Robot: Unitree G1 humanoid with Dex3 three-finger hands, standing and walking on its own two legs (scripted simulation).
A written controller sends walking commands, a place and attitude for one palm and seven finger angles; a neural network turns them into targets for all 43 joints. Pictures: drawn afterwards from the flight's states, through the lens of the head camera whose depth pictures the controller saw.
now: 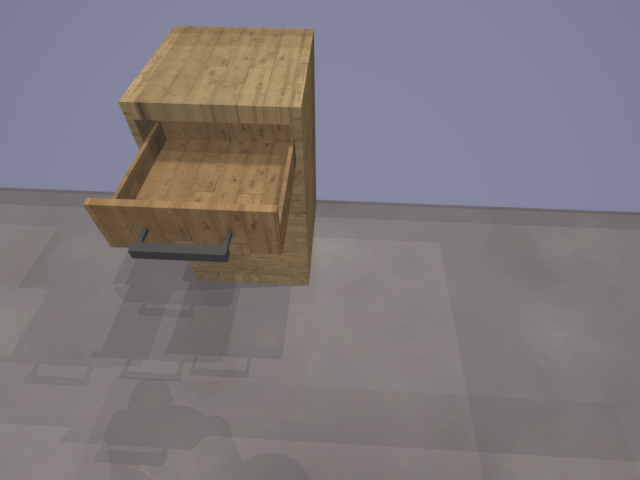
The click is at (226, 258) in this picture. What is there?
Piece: drawer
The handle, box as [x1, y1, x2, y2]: [128, 228, 231, 261]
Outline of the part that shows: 128,249 132,257 227,261 229,254 228,245 231,237 231,231 226,232 222,246 144,242 143,241 148,230 147,228 142,228 137,240 135,242 132,242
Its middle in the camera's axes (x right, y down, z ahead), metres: -0.29 +0.01 +0.79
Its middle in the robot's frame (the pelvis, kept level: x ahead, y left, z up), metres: +0.56 +0.32 -0.14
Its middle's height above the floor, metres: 0.64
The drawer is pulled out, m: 0.29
